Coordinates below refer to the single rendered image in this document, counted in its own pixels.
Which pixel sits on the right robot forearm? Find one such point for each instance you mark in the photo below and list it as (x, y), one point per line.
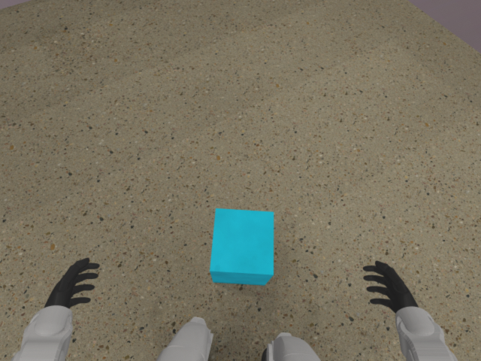
(421, 339)

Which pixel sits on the right robot shin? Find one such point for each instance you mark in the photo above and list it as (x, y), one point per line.
(283, 334)

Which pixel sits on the robot right hand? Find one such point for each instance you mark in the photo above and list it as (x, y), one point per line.
(396, 290)

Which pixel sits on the left robot thigh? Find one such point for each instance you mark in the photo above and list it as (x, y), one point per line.
(191, 343)

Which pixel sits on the left robot forearm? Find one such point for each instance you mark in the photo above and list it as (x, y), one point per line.
(48, 335)

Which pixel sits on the carton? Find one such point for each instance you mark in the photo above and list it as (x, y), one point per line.
(243, 247)

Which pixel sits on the robot left hand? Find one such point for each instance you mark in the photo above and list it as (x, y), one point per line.
(65, 288)

